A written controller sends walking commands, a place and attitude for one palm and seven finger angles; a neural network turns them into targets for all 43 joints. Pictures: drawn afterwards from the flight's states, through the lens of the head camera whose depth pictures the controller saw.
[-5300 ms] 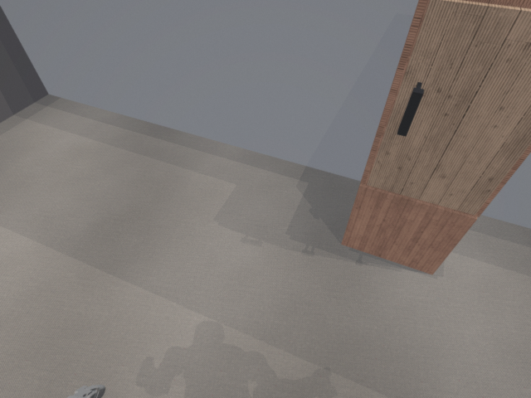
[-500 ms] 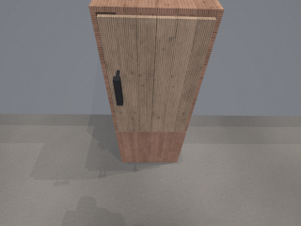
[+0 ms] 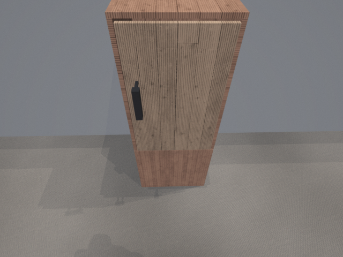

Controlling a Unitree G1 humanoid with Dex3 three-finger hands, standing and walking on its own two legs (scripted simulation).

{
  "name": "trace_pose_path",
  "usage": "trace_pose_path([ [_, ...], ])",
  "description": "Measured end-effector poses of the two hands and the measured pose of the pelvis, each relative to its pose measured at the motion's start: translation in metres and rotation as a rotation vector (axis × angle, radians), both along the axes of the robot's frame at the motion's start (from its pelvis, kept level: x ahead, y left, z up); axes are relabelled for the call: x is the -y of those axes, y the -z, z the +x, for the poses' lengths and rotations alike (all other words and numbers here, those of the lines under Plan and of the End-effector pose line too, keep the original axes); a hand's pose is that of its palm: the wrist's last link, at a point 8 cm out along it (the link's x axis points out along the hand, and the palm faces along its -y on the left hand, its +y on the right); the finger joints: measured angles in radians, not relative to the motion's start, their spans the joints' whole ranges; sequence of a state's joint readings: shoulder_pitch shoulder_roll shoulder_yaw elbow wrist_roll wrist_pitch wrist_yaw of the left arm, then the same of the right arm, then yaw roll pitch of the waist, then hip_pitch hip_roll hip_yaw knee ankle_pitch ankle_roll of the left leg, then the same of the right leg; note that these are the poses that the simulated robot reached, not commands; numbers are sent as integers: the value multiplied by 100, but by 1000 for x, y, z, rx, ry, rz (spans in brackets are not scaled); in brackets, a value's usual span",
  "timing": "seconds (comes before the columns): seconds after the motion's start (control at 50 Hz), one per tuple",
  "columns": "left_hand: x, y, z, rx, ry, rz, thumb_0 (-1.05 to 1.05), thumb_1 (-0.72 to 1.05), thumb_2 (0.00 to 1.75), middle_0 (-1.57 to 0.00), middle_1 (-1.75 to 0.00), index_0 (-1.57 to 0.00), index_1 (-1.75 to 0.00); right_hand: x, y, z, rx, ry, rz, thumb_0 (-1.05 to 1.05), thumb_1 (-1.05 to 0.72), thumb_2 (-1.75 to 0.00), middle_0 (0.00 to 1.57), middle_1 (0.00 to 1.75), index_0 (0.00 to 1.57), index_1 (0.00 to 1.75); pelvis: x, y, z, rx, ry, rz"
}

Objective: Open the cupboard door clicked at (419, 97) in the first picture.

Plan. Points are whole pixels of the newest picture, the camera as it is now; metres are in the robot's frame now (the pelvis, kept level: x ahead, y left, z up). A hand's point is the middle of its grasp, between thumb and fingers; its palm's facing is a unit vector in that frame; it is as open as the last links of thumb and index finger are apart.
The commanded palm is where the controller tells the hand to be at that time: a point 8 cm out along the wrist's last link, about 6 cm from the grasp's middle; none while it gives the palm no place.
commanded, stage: look again from close up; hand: left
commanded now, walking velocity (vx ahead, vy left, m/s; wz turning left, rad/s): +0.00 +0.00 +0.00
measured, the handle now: (138, 100) +0.61 +0.15 +0.00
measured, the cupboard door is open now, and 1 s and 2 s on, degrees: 0 0 0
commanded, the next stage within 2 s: shuffle to correct the standing spot in 0.24 s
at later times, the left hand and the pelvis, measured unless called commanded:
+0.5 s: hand out of the picture -0.04 +0.15 -0.17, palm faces +0.05 -0.99 -0.16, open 7.4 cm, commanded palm none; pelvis -0.01 -0.01 +0.00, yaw +1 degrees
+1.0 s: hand out of the picture +0.03 +0.11 -0.18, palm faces +0.15 -0.97 -0.16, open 7.4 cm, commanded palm none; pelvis +0.06 -0.04 +0.00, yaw +3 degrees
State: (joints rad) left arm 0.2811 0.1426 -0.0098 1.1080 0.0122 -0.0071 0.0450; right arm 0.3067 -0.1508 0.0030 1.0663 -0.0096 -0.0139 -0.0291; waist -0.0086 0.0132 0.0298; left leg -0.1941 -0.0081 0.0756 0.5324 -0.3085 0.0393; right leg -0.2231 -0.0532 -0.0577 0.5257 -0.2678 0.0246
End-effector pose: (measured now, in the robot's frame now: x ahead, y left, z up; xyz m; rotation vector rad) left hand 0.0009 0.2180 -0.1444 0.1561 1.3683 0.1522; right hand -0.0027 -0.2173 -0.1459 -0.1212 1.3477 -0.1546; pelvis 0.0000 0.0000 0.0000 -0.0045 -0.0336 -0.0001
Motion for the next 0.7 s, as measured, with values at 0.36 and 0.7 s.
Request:
trace_pose_path([
  [0.36,11,-3,-40,-28,-24,-22,0,91,90,-20,-29,-20,-30,3,-4,-20,-3,-2,9,1,-92,-90,20,30,20,30,5,-4,-19,-8,4,10],
  [0.7,31,9,-42,-84,-99,-62,0,91,90,-20,-29,-19,-30,11,1,-12,-81,-6,1,1,-91,-90,20,30,20,30,17,5,15,-37,-31,0],
])
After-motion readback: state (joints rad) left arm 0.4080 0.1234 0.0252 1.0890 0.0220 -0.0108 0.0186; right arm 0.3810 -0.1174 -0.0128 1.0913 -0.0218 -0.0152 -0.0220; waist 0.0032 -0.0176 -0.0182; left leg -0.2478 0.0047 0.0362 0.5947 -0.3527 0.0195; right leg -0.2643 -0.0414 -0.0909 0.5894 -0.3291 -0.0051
